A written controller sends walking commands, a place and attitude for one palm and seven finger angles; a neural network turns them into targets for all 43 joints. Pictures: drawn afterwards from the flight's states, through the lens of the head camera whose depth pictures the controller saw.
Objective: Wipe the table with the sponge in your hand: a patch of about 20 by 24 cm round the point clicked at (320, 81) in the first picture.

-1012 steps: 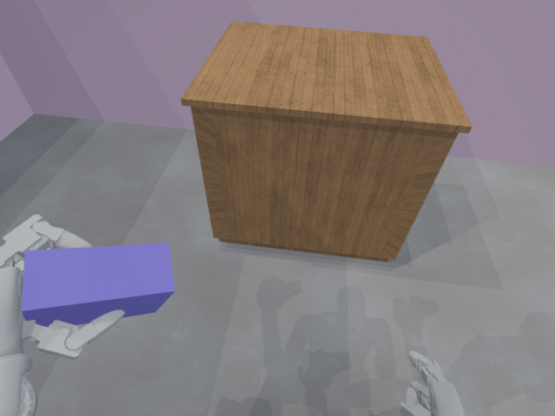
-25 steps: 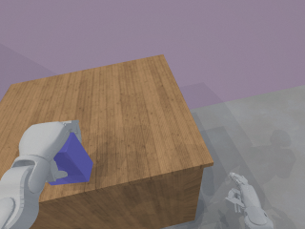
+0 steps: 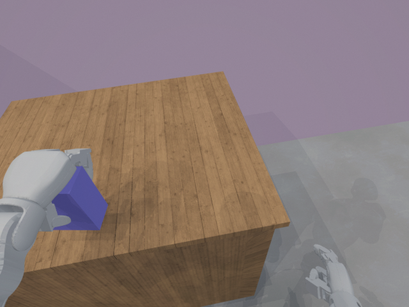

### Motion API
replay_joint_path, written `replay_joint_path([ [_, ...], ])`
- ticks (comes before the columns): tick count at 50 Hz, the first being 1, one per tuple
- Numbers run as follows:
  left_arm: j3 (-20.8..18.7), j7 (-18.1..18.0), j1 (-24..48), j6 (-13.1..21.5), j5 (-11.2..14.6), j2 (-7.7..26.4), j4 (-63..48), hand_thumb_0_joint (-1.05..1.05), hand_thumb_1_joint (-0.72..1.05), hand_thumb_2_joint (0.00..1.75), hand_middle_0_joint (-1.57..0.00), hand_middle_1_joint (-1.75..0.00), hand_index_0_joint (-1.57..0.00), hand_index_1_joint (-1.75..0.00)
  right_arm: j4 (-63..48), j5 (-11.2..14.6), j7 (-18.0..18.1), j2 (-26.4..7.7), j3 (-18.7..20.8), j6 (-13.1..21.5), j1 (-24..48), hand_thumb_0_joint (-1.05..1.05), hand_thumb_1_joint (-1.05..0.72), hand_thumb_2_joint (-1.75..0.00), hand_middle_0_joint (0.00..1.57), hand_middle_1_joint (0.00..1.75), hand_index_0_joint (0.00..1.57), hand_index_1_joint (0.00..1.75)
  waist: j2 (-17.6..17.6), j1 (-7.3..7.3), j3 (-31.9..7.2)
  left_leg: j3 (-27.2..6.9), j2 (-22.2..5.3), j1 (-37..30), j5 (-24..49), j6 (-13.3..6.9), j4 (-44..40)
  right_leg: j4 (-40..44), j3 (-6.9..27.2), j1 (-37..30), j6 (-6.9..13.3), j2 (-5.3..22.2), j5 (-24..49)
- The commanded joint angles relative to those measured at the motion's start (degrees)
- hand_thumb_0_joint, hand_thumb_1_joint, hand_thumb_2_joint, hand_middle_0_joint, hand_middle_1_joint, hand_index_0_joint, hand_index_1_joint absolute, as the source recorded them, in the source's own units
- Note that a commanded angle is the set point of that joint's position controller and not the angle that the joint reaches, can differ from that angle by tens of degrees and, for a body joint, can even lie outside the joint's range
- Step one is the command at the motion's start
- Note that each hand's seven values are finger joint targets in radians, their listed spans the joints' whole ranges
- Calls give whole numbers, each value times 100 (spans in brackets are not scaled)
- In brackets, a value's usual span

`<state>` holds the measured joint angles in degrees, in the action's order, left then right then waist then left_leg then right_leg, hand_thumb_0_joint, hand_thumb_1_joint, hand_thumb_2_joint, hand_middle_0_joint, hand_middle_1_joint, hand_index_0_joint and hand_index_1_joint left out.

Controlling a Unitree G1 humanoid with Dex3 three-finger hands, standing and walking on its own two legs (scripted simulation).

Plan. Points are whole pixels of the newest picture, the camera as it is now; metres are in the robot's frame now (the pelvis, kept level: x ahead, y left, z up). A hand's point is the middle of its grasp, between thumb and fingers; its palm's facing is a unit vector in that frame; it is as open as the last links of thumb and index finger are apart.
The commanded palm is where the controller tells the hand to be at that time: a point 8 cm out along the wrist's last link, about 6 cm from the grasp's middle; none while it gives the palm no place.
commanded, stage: move the sponge above the wiping area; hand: left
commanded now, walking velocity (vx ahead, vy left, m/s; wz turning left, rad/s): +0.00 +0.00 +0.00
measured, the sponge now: (69, 206) +0.23 +0.31 +0.09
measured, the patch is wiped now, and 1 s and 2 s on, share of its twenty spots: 0.00 0.00 0.00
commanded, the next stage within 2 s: none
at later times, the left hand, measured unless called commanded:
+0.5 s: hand (45, 174) +0.25 +0.34 +0.15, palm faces +0.15 +0.04 -0.99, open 9.8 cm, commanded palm +0.20 +0.34 +0.19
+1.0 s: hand (26, 167) +0.26 +0.38 +0.15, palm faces +0.10 +0.07 -0.99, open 9.8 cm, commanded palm +0.22 +0.37 +0.18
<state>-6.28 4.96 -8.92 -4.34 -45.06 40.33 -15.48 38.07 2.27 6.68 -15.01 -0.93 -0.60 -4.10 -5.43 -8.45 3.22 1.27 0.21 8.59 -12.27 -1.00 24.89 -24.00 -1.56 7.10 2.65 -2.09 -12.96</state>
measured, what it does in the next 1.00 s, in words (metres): stands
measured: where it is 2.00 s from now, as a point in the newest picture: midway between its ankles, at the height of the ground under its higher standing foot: outside the picture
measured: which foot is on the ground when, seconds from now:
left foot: down 0.00-1.00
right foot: down 0.00-1.00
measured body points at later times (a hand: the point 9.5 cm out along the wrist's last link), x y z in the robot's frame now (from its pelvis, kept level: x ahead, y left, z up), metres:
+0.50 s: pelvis +0.00 +0.02 +0.00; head +0.01 -0.01 +0.45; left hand +0.23 +0.33 +0.21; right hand +0.25 -0.17 -0.09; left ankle +0.02 +0.11 -0.74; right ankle +0.01 -0.09 -0.74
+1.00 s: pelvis +0.01 +0.01 +0.00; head +0.03 -0.02 +0.45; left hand +0.25 +0.38 +0.21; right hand +0.23 -0.21 -0.11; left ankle +0.02 +0.11 -0.74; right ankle +0.01 -0.09 -0.74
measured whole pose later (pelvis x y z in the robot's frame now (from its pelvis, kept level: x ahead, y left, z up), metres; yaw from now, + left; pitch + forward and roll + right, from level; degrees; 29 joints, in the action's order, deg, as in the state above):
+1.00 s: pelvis +0.01 +0.01 +0.00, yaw +0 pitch -1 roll -1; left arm -14.0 -0.4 -2.4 -7.3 -46.0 41.9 -0.9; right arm 39.9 2.8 4.9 -15.2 -0.4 -3.9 -3.8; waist -4.9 -7.2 2.8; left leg 0.9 0.6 10.7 -12.4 -1.4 24.1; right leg -21.8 -1.6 8.4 2.0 -1.9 -12.4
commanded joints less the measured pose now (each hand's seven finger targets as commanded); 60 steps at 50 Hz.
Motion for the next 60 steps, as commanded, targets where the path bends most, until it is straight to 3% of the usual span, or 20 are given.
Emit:
replay_joint_path([
  [1, -1678, -780, 1437, -634, 97, 1519, -201, 0, 10, 130, -120, -160, -120, -160, -839, 13, -158, -627, 246, 135, 1008, 0, -90, -90, 20, 30, 20, 30, -317, -27, -1124, -472, 37, -175, 1323, 40, -316, 473, 710, -66, 187, 258, 795],
  [3, -1498, -641, 1028, -1100, 145, 1315, 241, 0, 10, 130, -120, -160, -120, -160, -838, 76, -226, -696, 196, 100, 1363, 0, -90, -90, 20, 30, 20, 30, -6, -55, -870, -433, 53, 27, 1155, 39, -388, 454, 787, -33, 193, 205, 697],
  [6, -862, -146, 635, -1489, 196, 1025, -186, 0, 10, 130, -120, -160, -120, -160, -1060, 102, -245, -757, 139, 0, 1347, 0, -90, -90, 20, 30, 20, 30, 193, 58, -1168, -398, 51, 64, 1203, -39, -460, 291, 466, -253, 42, 296, 1003],
  [9, -202, 292, 778, -1526, 121, 635, -614, 0, 10, 130, -120, -160, -120, -160, -1207, 123, -221, -682, 34, 66, 1441, 0, -90, -90, 20, 30, 20, 30, 214, 230, -1206, -438, 62, -93, 1050, -135, -438, 323, 363, -82, 22, 246, 875],
  [14, -904, 185, 1962, -531, -390, 1596, -1700, 0, 10, 130, -120, -160, -120, -160, -1207, -74, -48, -514, -4, 278, 1136, 0, -90, -90, 20, 30, 20, 30, 227, 182, -1743, -636, 25, -657, 1053, -259, -451, 337, 312, -62, 34, 130, 519],
  [18, -1776, -516, 2251, -83, -656, 2135, -1078, 0, 10, 130, -120, -160, -120, -160, -852, -89, -6, -531, 103, 278, 1047, 0, -90, -90, 20, 30, 20, 30, -467, -23, -1412, -888, -8, -646, 1063, -92, -611, 465, 744, 29, 267, -48, 450],
  [19, -1467, -652, 2391, -105, -649, 1737, -966, 0, 10, 130, -120, -160, -120, -160, -817, -110, -37, -476, 126, 216, 866, 0, -90, -90, 20, 30, 20, 30, -588, 21, -1499, -758, -22, -627, 1461, 0, -565, 423, 507, -29, 272, 32, 627],
  [24, -1243, -812, 1824, -975, -230, 1279, 17, 0, 10, 130, -120, -160, -120, -160, -760, -5, -255, -628, 158, -37, 1159, 0, -90, -90, 20, 30, 20, 30, -306, -34, -1391, -531, 7, -289, 1579, 126, -554, 479, 432, -168, 221, 152, 790],
  [29, -251, 93, 1169, -1748, -70, 676, 362, 0, 10, 130, -120, -160, -120, -160, -1003, 108, -278, -758, 33, -140, 1351, 0, -90, -90, 20, 30, 20, 30, 217, 183, -1069, -448, 50, -15, 1145, -21, -614, 475, 221, -102, 84, 178, 809],
  [32, -63, 535, 1510, -1510, -197, 834, 101, 0, 10, 130, -120, -160, -120, -160, -1082, 102, -223, -727, 14, -96, 1196, 0, -90, -90, 20, 30, 20, 30, 495, 324, -1295, -524, 81, -185, 940, -160, -553, 476, 201, -13, 5, 196, 654],
  [34, -373, 611, 1805, -1016, -348, 1218, -477, 0, 10, 130, -120, -160, -120, -160, -1175, 37, -180, -670, -16, 34, 1130, 0, -90, -90, 20, 30, 20, 30, 432, 294, -1678, -517, 96, -453, 1048, -256, -449, 428, 180, -105, 30, 156, 627],
  [38, -1799, 71, 2408, 176, -561, 2498, -875, 0, 10, 130, -120, -160, -120, -160, -1020, -88, 38, -603, 42, 220, 963, 0, -90, -90, 20, 30, 20, 30, 43, 98, -1785, -663, 118, -803, 1171, -279, -389, 540, 548, -68, 173, -6, 531],
  [41, -1939, -522, 2410, 502, -585, 2239, -165, 0, 10, 130, -120, -160, -120, -160, -788, -96, 91, -551, 198, 169, 575, 0, -90, -90, 20, 30, 20, 30, -443, 81, -1473, -600, 119, -679, 1659, -112, -296, 602, 501, 66, 258, 69, 747],
  [43, -2205, -837, 2217, 316, -462, 2352, 28, 0, 10, 130, -120, -160, -120, -160, -753, -50, 9, -594, 261, 135, 776, 0, -90, -90, 20, 30, 20, 30, -917, -72, -1426, -583, 159, -628, 1831, -49, -234, 608, 812, -30, 392, 51, 924],
  [46, -1988, -918, 1640, -216, -153, 1954, 714, 0, 10, 130, -120, -160, -120, -160, -692, -3, -121, -728, 339, -35, 727, 0, -90, -90, 20, 30, 20, 30, -418, -27, -1508, -454, 121, -284, 2005, 6, -170, 437, 542, -288, 237, 192, 1432],
  [48, -1854, -682, 1039, -658, -5, 1724, 1098, 0, 10, 130, -120, -160, -120, -160, -732, 61, -191, -775, 283, -65, 1025, 0, -90, -90, 20, 30, 20, 30, -199, -54, -1406, -406, 117, -165, 1884, -17, -202, 375, 543, -372, 207, 204, 1528],
  [52, -840, 222, 924, -1140, 86, 1339, 1370, 0, 10, 130, -120, -160, -120, -160, -863, 155, -191, -920, 204, -167, 886, 0, -90, -90, 20, 30, 20, 30, 522, 316, -1110, -371, 116, 142, 1383, -160, -236, 351, 242, -176, -30, 265, 1458],
  [54, -548, 577, 1154, -932, 67, 1218, 1168, 0, 10, 130, -120, -160, -120, -160, -969, 154, -137, -876, 148, -62, 834, 0, -90, -90, 20, 30, 20, 30, 520, 464, -1209, -317, 134, -44, 1266, -261, -127, 383, 192, -8, -51, 221, 1362],
  [57, -1264, 677, 1689, 71, -59, 2079, 505, 0, 10, 130, -120, -160, -120, -160, -985, 18, 13, -783, 153, 66, 615, 0, -90, -90, 20, 30, 20, 30, 714, 391, -1726, -341, 237, -444, 1339, -385, 33, 379, 200, -89, -93, 222, 1343],
  [60, -2064, 184, 1988, 979, -183, 2688, -94, 0, 10, 130, -120, -160, -120, -160, -929, -108, 232, -643, 199, 278, 401, 0, -90, -90, 20, 30, 20, 30, 86, 232, -1851, -414, 225, -946, 1665, -394, 92, 442, 257, 59, 31, 165, 1210],
])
